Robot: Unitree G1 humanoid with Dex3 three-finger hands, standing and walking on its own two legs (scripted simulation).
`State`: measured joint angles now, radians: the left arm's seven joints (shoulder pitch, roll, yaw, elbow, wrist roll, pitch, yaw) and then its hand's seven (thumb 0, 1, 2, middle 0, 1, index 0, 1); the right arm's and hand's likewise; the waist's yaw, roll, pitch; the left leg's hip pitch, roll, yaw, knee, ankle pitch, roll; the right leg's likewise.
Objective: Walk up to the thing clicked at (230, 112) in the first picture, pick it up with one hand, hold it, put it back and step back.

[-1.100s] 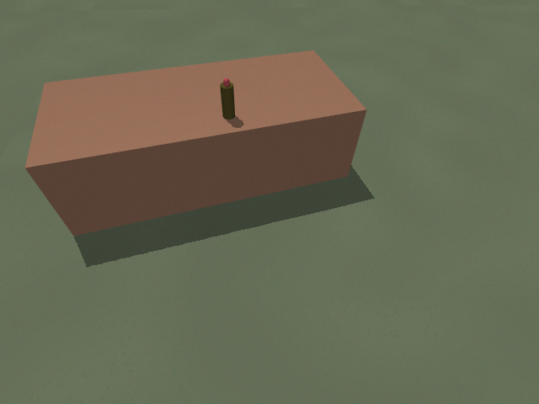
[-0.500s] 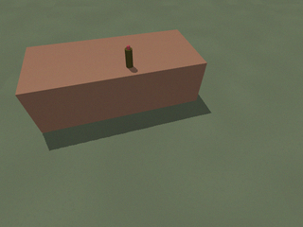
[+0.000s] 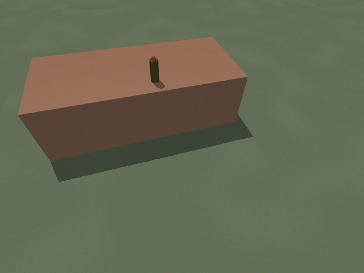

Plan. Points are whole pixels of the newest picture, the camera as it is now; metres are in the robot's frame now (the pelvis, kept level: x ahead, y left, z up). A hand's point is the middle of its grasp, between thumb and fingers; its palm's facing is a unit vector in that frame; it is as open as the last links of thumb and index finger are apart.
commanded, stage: stand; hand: right
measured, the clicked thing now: (154, 68) +1.29 +0.15 -0.28
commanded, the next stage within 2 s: walk up in 0.02 s
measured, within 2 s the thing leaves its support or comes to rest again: neither
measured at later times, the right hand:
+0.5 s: hand (243, 249) +0.22 -0.16 -0.15, palm faces -0.11 +0.90 -0.42, open 7.4 cm
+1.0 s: hand (219, 173) +0.47 -0.13 -0.17, palm faces -0.27 +0.90 -0.35, open 7.4 cm
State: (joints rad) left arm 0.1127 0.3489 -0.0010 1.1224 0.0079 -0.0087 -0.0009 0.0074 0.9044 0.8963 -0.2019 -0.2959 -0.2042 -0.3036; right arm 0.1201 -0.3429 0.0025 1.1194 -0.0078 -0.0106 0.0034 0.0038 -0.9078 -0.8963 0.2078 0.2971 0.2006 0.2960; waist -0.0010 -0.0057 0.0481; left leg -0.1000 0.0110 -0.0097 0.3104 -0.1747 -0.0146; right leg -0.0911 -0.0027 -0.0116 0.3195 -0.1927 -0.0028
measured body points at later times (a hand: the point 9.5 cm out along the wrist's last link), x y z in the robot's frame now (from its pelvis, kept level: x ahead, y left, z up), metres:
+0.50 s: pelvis +0.12 +0.11 -0.03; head +0.13 +0.15 +0.42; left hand +0.13 +0.46 -0.16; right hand +0.23 -0.21 -0.12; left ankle +0.16 +0.24 -0.75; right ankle +0.04 -0.06 -0.67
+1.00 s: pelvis +0.36 +0.12 -0.02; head +0.38 +0.10 +0.43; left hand +0.37 +0.45 -0.11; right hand +0.48 -0.18 -0.15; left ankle +0.23 +0.23 -0.67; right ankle +0.43 +0.03 -0.75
